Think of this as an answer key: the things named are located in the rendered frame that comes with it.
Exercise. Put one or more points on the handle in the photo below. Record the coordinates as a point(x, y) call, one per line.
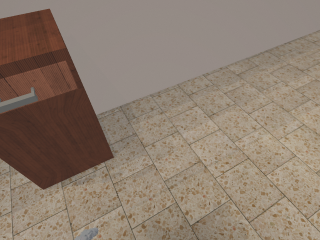
point(18, 101)

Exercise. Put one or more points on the robot left hand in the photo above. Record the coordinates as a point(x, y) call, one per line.
point(88, 234)

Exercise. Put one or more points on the cabinet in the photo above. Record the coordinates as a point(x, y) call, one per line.
point(56, 138)

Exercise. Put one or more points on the drawer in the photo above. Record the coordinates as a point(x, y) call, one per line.
point(48, 81)

